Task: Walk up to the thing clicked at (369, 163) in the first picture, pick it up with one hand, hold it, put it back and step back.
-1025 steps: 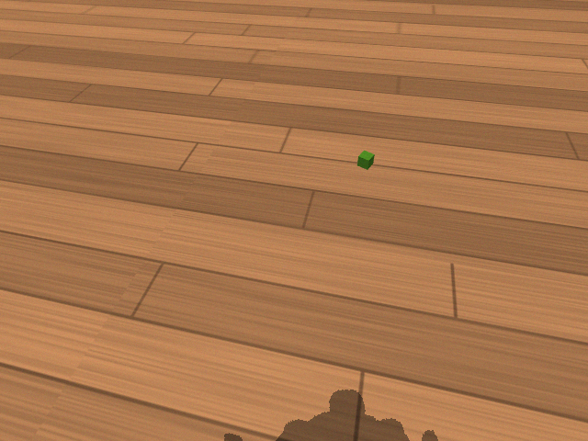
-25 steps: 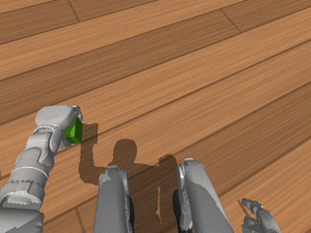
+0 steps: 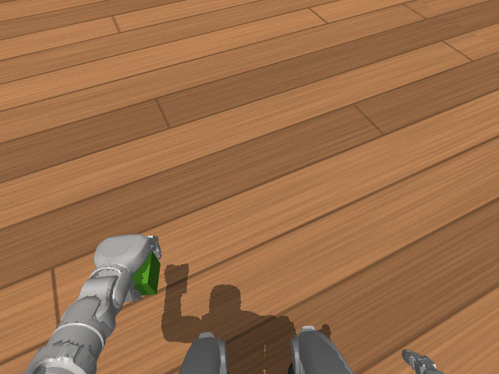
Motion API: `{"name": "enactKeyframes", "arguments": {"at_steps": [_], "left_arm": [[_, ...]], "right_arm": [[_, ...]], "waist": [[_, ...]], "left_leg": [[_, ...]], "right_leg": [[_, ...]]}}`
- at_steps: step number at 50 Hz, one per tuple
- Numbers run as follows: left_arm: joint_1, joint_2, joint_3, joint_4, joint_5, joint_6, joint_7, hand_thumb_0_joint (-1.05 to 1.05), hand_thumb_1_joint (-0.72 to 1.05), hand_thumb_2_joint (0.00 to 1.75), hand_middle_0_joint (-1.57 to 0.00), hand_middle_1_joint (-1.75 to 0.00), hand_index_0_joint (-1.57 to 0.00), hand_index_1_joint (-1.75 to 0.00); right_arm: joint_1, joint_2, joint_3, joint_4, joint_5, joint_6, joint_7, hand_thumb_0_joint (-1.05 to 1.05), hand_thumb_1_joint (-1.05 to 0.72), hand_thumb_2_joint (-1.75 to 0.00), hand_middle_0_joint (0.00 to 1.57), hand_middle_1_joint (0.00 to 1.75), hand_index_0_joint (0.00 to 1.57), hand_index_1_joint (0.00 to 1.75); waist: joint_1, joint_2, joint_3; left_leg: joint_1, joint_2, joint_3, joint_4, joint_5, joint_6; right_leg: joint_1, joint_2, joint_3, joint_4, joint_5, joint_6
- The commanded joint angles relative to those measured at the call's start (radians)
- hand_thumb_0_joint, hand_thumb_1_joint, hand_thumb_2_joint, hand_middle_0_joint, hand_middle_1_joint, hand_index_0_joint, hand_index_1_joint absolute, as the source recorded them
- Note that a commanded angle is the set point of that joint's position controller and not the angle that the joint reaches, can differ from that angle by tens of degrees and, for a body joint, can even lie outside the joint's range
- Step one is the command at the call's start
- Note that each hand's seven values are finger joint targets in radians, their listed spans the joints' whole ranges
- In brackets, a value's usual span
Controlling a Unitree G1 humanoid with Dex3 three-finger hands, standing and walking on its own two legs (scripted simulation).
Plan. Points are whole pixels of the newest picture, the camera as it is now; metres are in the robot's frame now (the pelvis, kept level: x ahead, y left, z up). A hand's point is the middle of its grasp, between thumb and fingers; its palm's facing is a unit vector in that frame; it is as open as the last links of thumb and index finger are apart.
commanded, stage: lift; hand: left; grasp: from above
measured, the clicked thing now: (137, 273) +0.33 +0.22 -0.12
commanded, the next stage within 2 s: hold in 0.38 s
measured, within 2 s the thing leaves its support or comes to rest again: neither
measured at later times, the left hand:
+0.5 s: hand (120, 246) +0.35 +0.23 -0.02, palm faces -0.48 -0.06 -0.88, open 9.5 cm
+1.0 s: hand (113, 231) +0.36 +0.22 +0.02, palm faces -0.49 -0.03 -0.87, open 9.5 cm
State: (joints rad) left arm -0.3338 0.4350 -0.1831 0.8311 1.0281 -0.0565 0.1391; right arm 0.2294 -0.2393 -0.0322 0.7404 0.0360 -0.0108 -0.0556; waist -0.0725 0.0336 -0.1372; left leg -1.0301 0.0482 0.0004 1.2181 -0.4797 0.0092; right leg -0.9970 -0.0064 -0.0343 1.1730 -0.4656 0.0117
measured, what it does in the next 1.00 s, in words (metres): rises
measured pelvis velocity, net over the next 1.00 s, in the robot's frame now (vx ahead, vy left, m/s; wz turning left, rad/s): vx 0.06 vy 0.00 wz -0.01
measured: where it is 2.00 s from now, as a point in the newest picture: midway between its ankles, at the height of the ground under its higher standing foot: outside the picture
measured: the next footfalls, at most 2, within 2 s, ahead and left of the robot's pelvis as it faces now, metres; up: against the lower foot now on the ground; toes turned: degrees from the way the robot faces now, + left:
none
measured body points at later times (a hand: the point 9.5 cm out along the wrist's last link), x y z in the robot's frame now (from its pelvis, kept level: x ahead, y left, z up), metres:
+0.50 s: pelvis +0.04 +0.00 +0.07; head +0.10 +0.00 +0.52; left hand +0.37 +0.23 +0.03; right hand +0.13 -0.27 -0.05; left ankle +0.06 +0.11 -0.64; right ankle +0.06 -0.13 -0.64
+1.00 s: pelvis +0.06 +0.00 +0.09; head +0.09 -0.01 +0.54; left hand +0.38 +0.22 +0.07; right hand +0.16 -0.27 -0.03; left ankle +0.06 +0.11 -0.64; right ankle +0.06 -0.13 -0.64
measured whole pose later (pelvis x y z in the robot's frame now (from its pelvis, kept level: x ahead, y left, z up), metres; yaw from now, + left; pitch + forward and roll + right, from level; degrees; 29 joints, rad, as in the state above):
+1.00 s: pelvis +0.06 +0.00 +0.09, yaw -1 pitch +6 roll +0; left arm -0.26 0.41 -0.21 0.75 1.02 -0.04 0.05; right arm 0.24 -0.25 -0.06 0.70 0.05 0.07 -0.04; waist -0.02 0.03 -0.05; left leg -0.40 0.03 0.06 0.63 -0.32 0.01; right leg -0.40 -0.01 0.01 0.61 -0.31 0.02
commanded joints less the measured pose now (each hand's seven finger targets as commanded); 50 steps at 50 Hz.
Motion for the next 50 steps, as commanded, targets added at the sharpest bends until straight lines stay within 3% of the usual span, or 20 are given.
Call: {"name": "enactKeyframes", "arguments": {"at_steps": [1, 3, 8, 9, 12, 14, 18, 21, 24, 30, 41, 50], "left_arm": [[-0.369, 0.231, 0.115, -0.178, 0.003, 0.018, 0.083, 0.00, 0.58, 0.87, -0.94, -0.74, -0.94, -0.73], [-0.349, 0.187, 0.083, -0.168, -0.008, 0.028, 0.082, 0.00, 0.56, 0.90, -0.94, -0.74, -0.94, -0.74], [-0.291, 0.197, 0.097, -0.128, -0.014, 0.048, 0.073, 0.00, 0.58, 0.84, -0.94, -0.72, -0.95, -0.71], [-0.291, 0.165, 0.074, -0.133, -0.018, 0.050, 0.067, 0.00, 0.59, 0.85, -0.95, -0.72, -0.96, -0.71], [-0.278, 0.190, 0.090, -0.145, -0.014, 0.051, 0.061, 0.00, 0.61, 0.83, -0.97, -0.70, -0.98, -0.69], [-0.302, 0.168, 0.074, -0.171, -0.020, 0.047, 0.050, 0.00, 0.62, 0.84, -0.97, -0.71, -0.98, -0.70], [-0.311, 0.193, 0.093, -0.213, -0.019, 0.039, 0.047, 0.00, 0.62, 0.84, -0.97, -0.73, -0.99, -0.71], [-0.305, 0.177, 0.079, -0.221, -0.014, 0.029, 0.046, 0.00, 0.64, 0.84, -0.99, -0.73, -1.01, -0.71], [-0.301, 0.184, 0.086, -0.225, -0.014, 0.022, 0.043, 0.00, 0.67, 0.85, -1.00, -0.74, -1.02, -0.71], [-0.316, 0.170, 0.062, -0.217, -0.007, 0.027, 0.023, 0.00, 0.57, 0.79, -0.90, -0.73, -0.94, -0.69], [-0.266, 0.194, 0.079, -0.254, -0.009, 0.020, -0.034, 0.00, 0.57, 0.78, -0.89, -0.73, -0.94, -0.69], [-0.260, 0.186, 0.080, -0.281, -0.009, 0.024, -0.043, 0.00, 0.57, 0.78, -0.90, -0.72, -0.94, -0.68]], "right_arm": [[0.035, -0.159, -0.055, -0.073, -0.002, -0.035, -0.011, 0.00, -0.90, -0.90, 0.20, 0.30, 0.20, 0.30], [0.037, -0.150, -0.052, -0.077, -0.002, -0.030, -0.009, 0.00, -0.90, -0.90, 0.20, 0.30, 0.20, 0.30], [0.036, -0.160, -0.060, -0.085, -0.003, -0.020, -0.003, 0.00, -0.90, -0.90, 0.20, 0.30, 0.20, 0.30], [0.037, -0.155, -0.059, -0.087, -0.002, -0.017, -0.001, 0.00, -0.90, -0.90, 0.20, 0.30, 0.20, 0.30], [0.030, -0.159, -0.061, -0.103, 0.000, -0.010, -0.001, 0.00, -0.90, -0.90, 0.20, 0.30, 0.20, 0.30], [0.036, -0.157, -0.060, -0.101, 0.001, -0.007, 0.001, 0.00, -0.90, -0.90, 0.20, 0.30, 0.20, 0.30], [0.040, -0.158, -0.064, -0.106, 0.002, -0.001, 0.000, 0.00, -0.90, -0.90, 0.20, 0.30, 0.20, 0.30], [0.035, -0.157, -0.065, -0.105, 0.004, 0.000, -0.003, 0.00, -0.90, -0.90, 0.20, 0.30, 0.20, 0.30], [0.033, -0.160, -0.072, -0.106, 0.004, 0.003, -0.002, 0.00, -0.90, -0.90, 0.20, 0.30, 0.20, 0.30], [0.035, -0.167, -0.077, -0.101, 0.006, 0.013, 0.004, 0.00, -0.90, -0.89, 0.20, 0.30, 0.20, 0.30], [0.002, -0.166, -0.072, -0.141, 0.012, 0.034, 0.007, 0.00, -0.90, -0.89, 0.20, 0.30, 0.20, 0.30], [-0.007, -0.167, -0.073, -0.147, 0.012, 0.048, 0.007, 0.00, -0.90, -0.90, 0.20, 0.30, 0.20, 0.30]], "waist": [[-0.001, 0.069, -0.339], [-0.004, 0.040, -0.323], [0.015, 0.022, -0.273], [0.009, 0.024, -0.268], [0.024, 0.028, -0.253], [0.013, 0.039, -0.267], [0.020, 0.045, -0.278], [0.010, 0.032, -0.246], [0.021, 0.039, -0.262], [0.021, 0.027, -0.248], [0.051, 0.021, -0.200], [0.045, 0.004, -0.208]], "left_leg": [[0.374, -0.039, -0.028, -0.284, 0.108, -0.006], [0.397, -0.048, -0.018, -0.299, 0.166, -0.002], [0.467, -0.052, -0.004, -0.376, 0.214, -0.003], [0.478, -0.051, -0.004, -0.386, 0.228, -0.002], [0.523, -0.055, 0.002, -0.429, 0.246, -0.003], [0.570, -0.049, -0.002, -0.448, 0.289, -0.008], [0.628, -0.051, 0.002, -0.485, 0.341, -0.009], [0.655, -0.050, 0.000, -0.515, 0.347, -0.010], [0.700, -0.049, 0.006, -0.535, 0.393, -0.013], [0.759, -0.049, 0.012, -0.566, 0.489, -0.013], [0.783, -0.053, 0.019, -0.625, 0.518, -0.012], [0.829, -0.055, 0.030, -0.649, 0.566, 0.000]], "right_leg": [[0.223, 0.042, 0.024, -0.261, 0.102, -0.028], [0.273, 0.042, 0.032, -0.301, 0.153, -0.024], [0.355, 0.034, 0.028, -0.373, 0.201, -0.022], [0.366, 0.036, 0.030, -0.383, 0.214, -0.022], [0.415, 0.033, 0.031, -0.423, 0.227, -0.022], [0.421, 0.036, 0.027, -0.433, 0.261, -0.024], [0.480, 0.036, 0.028, -0.472, 0.306, -0.023], [0.490, 0.037, 0.026, -0.499, 0.310, -0.023], [0.525, 0.037, 0.025, -0.517, 0.344, -0.025], [0.575, 0.037, 0.022, -0.552, 0.418, -0.022], [0.651, 0.038, 0.026, -0.603, 0.445, -0.024], [0.699, 0.035, 0.034, -0.631, 0.507, -0.019]]}}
